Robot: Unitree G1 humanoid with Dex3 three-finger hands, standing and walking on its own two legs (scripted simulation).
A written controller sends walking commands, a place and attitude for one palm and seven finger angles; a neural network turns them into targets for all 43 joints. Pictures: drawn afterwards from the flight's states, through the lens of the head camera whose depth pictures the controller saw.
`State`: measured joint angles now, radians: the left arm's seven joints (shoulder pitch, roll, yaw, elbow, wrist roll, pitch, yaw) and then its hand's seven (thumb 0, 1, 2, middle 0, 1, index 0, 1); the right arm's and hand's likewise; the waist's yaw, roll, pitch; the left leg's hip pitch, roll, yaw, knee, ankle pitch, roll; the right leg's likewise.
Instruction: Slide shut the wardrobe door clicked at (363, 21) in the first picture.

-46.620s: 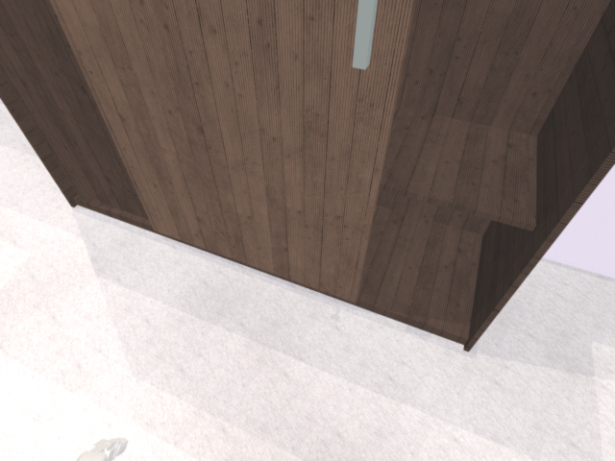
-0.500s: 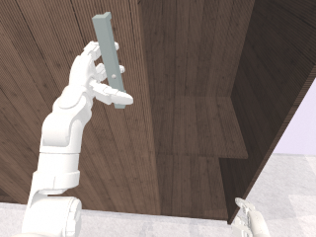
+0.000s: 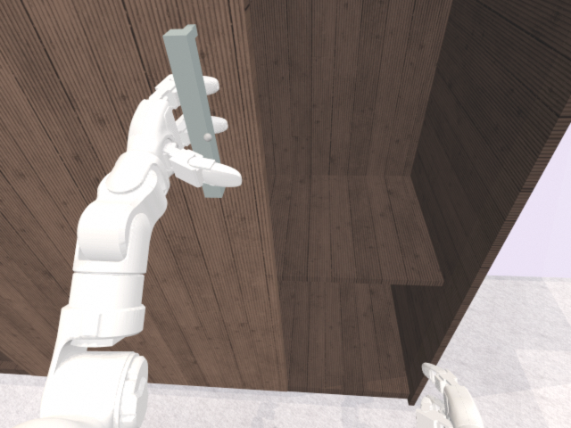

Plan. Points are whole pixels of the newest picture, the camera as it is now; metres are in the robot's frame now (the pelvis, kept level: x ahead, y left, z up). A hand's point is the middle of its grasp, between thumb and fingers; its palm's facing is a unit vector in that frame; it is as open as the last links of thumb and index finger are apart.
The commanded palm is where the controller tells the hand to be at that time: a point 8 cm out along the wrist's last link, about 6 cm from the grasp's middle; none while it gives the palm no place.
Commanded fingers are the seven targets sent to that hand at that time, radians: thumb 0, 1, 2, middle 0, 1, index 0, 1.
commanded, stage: grip the handle and tug to test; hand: left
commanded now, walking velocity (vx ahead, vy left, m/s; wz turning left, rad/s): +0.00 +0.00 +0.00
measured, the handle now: (203, 118) +0.43 +0.13 +0.27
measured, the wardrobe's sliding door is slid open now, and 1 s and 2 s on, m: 0.40 0.40 0.40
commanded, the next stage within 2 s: tug the door sideways, standing still in 1.52 s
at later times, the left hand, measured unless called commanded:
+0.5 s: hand (206, 136) +0.38 +0.12 +0.27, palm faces -0.02 -1.00 -0.02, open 10.3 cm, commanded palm +0.35 +0.18 +0.27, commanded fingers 0.00 0.48 0.72 -0.41 -1.34 -0.41 -1.34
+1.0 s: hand (210, 138) +0.38 +0.11 +0.27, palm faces -0.04 -1.00 +0.00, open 6.0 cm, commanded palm +0.36 +0.18 +0.27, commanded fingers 0.00 0.90 0.90 -0.45 -1.40 -0.45 -1.40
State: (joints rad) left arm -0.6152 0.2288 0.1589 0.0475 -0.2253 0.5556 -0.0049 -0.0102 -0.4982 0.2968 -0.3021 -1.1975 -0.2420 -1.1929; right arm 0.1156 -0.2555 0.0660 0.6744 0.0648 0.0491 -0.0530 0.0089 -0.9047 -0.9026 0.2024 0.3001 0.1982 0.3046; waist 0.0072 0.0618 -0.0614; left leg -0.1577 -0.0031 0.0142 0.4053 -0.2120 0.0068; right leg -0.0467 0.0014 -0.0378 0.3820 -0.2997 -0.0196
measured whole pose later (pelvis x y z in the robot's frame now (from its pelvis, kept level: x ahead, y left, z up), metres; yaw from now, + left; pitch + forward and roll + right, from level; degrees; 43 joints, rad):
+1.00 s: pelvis +0.00 +0.00 +0.00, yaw +0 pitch -2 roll +0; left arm -0.65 0.25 0.17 0.16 -0.24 0.52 -0.03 0.00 0.63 0.80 -0.41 -1.38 -0.39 -1.39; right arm 0.14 -0.26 0.06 0.69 0.06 0.03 -0.06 0.01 -0.90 -0.90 0.20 0.30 0.20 0.30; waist -0.01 0.06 -0.06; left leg -0.17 0.01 0.01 0.40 -0.20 0.00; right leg -0.05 0.01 -0.04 0.37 -0.29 -0.02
